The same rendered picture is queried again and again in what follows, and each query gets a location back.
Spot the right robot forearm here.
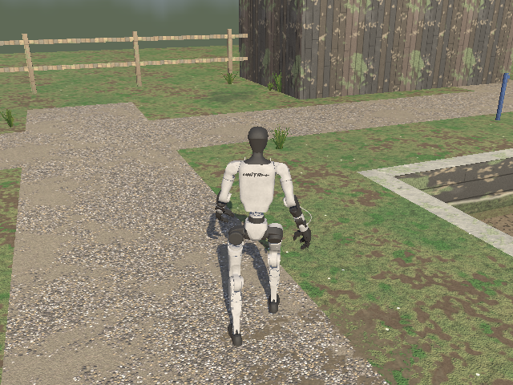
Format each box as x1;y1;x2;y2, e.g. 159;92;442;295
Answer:
289;195;308;232

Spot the robot right hand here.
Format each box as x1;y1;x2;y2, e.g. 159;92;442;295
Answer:
293;228;311;249

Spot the humanoid robot torso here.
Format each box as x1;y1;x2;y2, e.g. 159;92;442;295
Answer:
239;157;276;241

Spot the robot right upper arm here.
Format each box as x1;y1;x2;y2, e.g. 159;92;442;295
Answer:
274;162;296;208

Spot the left robot foot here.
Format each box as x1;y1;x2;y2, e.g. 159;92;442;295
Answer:
228;324;242;347

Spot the left robot forearm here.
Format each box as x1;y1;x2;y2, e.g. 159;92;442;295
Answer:
215;190;227;213

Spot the robot left upper arm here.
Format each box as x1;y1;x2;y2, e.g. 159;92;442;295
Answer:
218;160;241;203

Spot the robot left hand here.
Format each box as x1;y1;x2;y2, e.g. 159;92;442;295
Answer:
216;209;234;223

